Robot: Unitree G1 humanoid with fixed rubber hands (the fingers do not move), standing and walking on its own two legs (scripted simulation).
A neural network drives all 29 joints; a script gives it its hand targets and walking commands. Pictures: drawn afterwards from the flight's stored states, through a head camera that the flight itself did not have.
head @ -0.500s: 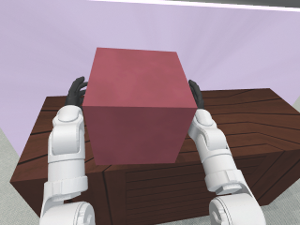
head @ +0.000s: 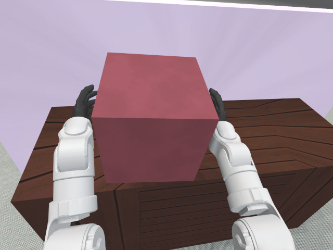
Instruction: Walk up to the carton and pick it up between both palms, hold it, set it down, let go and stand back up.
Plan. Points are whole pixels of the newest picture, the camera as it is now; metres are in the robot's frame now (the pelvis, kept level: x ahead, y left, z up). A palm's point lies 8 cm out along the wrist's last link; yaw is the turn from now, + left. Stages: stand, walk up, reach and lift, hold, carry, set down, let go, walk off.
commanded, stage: hold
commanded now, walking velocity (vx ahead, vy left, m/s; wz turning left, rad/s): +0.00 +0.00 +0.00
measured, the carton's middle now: (152, 118) +0.39 +0.01 +0.16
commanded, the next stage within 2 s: set down in 0.36 s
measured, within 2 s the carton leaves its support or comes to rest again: neither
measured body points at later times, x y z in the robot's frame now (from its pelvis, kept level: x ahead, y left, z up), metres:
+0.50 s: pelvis +0.00 +0.00 +0.00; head -0.05 +0.02 +0.45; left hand +0.37 +0.17 +0.19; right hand +0.37 -0.15 +0.18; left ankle +0.02 +0.11 -0.75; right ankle +0.04 -0.10 -0.75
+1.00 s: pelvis +0.03 +0.00 +0.00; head +0.02 +0.03 +0.45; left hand +0.41 +0.16 +0.13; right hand +0.40 -0.15 +0.13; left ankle +0.02 +0.12 -0.75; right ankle +0.04 -0.10 -0.75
